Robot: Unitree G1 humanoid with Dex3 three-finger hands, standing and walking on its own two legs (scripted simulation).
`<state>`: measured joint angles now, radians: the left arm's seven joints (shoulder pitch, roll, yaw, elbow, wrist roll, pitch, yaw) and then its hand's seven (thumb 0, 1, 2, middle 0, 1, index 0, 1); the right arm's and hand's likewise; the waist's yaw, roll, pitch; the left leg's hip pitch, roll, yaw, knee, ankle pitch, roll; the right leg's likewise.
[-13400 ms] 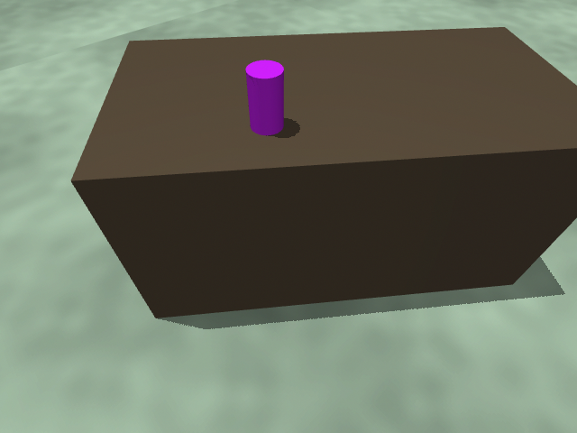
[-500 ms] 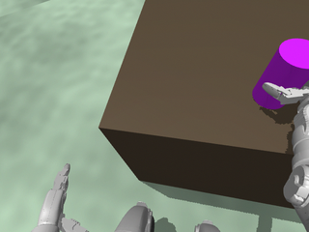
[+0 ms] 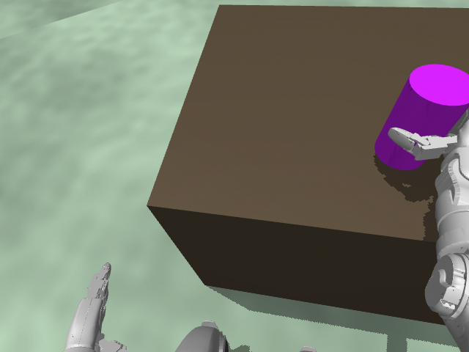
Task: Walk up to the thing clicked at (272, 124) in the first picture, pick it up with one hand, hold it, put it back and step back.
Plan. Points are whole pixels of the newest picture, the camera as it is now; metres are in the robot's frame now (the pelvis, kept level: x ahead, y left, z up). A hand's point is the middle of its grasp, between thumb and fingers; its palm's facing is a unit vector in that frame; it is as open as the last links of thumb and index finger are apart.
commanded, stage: settle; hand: right
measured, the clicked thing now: (418, 121) +0.49 -0.23 +0.08
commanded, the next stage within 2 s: lift in 0.32 s
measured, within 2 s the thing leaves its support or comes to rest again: neither
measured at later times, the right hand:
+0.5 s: hand (422, 112) +0.48 -0.22 +0.11, palm faces +0.25 +0.97 -0.01, open 11.6 cm
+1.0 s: hand (439, 102) +0.44 -0.20 +0.18, palm faces +0.24 +0.97 -0.02, open 11.6 cm
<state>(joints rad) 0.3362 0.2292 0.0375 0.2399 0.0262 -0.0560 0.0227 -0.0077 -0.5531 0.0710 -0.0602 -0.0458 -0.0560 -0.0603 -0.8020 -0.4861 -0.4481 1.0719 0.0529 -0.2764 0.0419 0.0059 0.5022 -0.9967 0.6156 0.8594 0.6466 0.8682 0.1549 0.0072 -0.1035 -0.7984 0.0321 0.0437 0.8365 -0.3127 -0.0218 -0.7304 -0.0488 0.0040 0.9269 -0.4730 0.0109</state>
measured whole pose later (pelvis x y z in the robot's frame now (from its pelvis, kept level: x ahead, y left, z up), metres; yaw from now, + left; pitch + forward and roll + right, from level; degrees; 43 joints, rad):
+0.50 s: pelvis +0.00 +0.00 +0.01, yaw +0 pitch +13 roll +1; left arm 0.32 0.23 0.04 0.32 0.02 -0.09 0.04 -0.01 -0.55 0.07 -0.05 -0.04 -0.05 -0.06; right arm -0.81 -0.46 -0.43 1.06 0.07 -0.24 0.04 0.00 0.51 -1.01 0.60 0.90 0.63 0.90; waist 0.14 0.00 -0.08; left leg -0.71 0.03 0.04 0.75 -0.28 -0.02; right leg -0.64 -0.05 0.00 0.83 -0.43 0.01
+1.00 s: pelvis +0.01 +0.00 +0.03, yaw +0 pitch +7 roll +0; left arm 0.31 0.22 0.09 0.46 -0.01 -0.08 0.07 -0.01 -0.55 0.07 -0.05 -0.05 -0.05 -0.06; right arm -0.59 -0.30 -0.31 0.64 0.13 -0.06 -0.02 0.00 0.53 -1.03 0.59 0.92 0.63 0.92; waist 0.05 -0.03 -0.09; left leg -0.50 0.04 0.03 0.64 -0.25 -0.02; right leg -0.41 -0.03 -0.02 0.68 -0.38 0.01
